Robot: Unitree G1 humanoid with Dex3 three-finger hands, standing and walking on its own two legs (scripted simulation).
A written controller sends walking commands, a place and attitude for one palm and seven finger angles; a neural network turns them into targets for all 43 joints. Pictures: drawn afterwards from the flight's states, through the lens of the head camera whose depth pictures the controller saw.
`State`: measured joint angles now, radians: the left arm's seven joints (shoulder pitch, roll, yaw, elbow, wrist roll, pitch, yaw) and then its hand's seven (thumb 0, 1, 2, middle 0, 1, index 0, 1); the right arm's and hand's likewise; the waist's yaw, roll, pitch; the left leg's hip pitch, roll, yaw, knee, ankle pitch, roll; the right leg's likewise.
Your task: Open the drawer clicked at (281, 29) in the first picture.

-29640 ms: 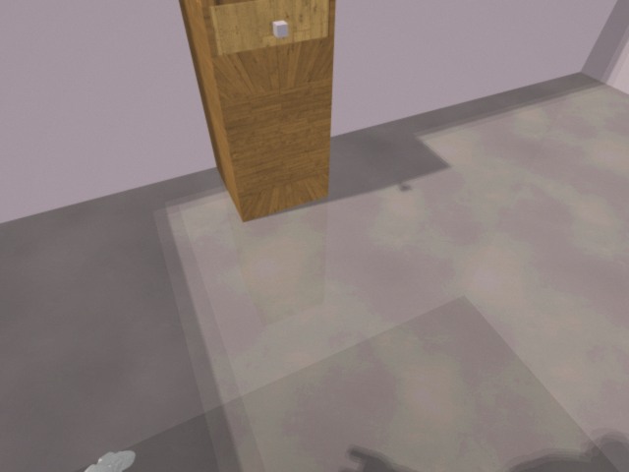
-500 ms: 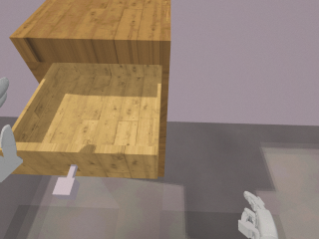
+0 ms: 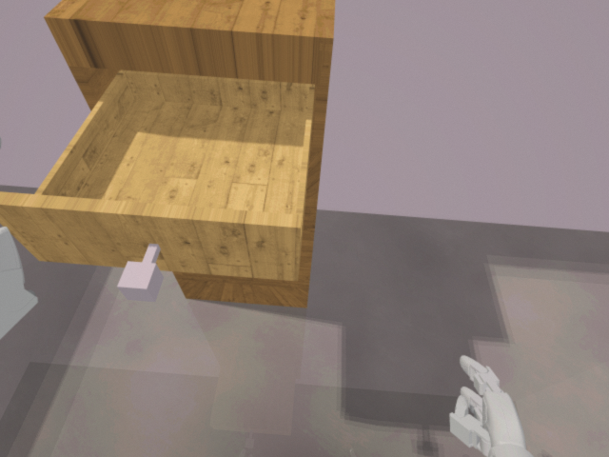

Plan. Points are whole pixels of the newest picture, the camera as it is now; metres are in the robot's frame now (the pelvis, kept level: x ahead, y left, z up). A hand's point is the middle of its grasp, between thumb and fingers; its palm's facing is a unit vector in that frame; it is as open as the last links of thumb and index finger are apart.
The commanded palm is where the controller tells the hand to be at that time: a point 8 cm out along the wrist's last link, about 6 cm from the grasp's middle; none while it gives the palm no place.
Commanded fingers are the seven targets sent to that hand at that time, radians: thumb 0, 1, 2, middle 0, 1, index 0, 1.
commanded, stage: step back with the hand held close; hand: left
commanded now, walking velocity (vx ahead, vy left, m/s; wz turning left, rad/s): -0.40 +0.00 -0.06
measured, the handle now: (146, 269) +0.34 +0.21 +0.05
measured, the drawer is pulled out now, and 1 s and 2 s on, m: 0.30 0.30 0.30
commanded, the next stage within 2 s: stop stepping back and stand still in 0.24 s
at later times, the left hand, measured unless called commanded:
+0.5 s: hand out of the picture +0.07 +0.23 +0.21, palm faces +0.34 -0.80 -0.50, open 7.4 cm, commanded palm +0.00 +0.29 +0.24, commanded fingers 0.00 0.90 0.90 -0.20 -0.30 -0.20 -0.30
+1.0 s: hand out of the picture +0.03 +0.23 +0.22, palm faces +0.34 -0.83 -0.45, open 7.4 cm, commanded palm -0.03 +0.29 +0.24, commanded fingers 0.00 0.90 0.90 -0.20 -0.30 -0.20 -0.30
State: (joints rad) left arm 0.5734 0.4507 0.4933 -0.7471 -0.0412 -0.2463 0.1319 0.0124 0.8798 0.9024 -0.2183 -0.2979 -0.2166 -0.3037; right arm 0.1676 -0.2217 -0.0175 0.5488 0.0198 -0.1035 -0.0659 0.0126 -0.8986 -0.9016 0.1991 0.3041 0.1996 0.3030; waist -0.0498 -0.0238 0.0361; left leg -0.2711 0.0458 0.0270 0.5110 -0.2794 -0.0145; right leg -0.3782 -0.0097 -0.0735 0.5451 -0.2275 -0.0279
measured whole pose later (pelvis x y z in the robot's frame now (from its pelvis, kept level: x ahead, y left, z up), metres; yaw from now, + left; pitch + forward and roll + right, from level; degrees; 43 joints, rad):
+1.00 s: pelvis -0.18 +0.02 +0.00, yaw -3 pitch +0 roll +0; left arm 0.60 0.43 0.45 -0.74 -0.03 -0.21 0.15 0.02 0.88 0.90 -0.22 -0.30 -0.21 -0.30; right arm 0.24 -0.19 0.00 0.61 0.00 -0.11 -0.06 0.01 -0.90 -0.90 0.20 0.30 0.20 0.30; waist -0.04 -0.04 -0.03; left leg -0.23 0.00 0.07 0.53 -0.30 0.03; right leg -0.32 -0.01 -0.06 0.66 -0.37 -0.01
